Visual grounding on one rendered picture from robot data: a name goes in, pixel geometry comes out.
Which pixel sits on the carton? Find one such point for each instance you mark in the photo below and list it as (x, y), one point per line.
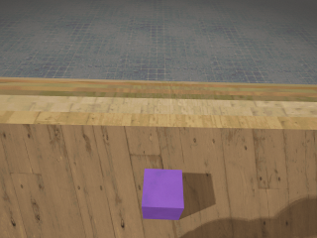
(162, 194)

